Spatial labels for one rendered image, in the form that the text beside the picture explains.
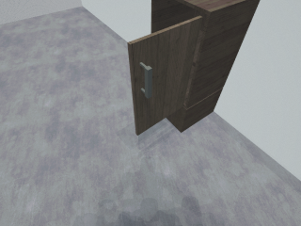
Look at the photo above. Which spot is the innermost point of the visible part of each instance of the handle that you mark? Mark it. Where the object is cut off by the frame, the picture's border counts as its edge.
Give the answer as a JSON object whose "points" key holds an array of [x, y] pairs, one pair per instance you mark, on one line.
{"points": [[148, 80]]}

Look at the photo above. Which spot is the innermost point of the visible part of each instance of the cupboard door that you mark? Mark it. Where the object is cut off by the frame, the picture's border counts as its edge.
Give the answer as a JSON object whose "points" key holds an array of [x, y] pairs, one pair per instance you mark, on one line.
{"points": [[170, 52]]}

